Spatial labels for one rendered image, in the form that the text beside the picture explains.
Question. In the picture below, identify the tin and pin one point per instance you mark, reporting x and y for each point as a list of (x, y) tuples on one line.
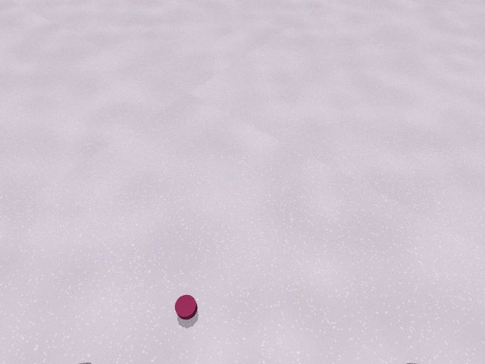
[(186, 307)]

